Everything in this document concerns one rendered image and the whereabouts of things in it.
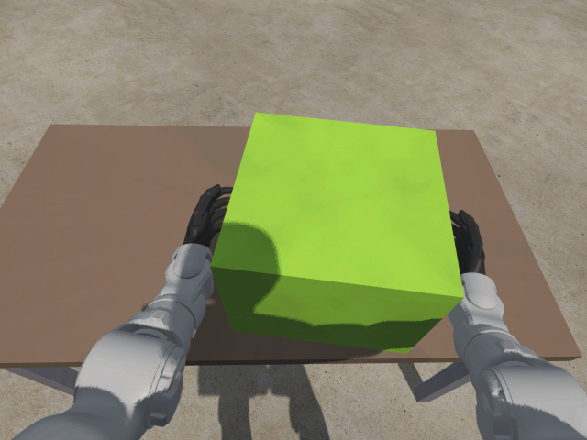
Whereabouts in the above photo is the robot left upper arm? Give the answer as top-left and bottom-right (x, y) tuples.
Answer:
(11, 329), (186, 440)

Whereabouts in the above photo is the table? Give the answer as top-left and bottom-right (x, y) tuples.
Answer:
(0, 124), (582, 402)

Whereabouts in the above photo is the robot left forearm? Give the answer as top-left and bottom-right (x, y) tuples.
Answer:
(73, 243), (214, 403)

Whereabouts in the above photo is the robot right upper arm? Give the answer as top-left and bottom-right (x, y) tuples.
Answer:
(476, 366), (587, 440)

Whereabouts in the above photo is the right robot hand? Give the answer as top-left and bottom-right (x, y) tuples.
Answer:
(449, 210), (485, 275)

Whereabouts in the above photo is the robot right forearm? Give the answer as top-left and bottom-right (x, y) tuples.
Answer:
(448, 272), (587, 402)

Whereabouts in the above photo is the left robot hand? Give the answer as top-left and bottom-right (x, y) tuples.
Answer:
(183, 184), (233, 248)

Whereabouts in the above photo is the carton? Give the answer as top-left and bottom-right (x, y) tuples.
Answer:
(210, 113), (464, 354)

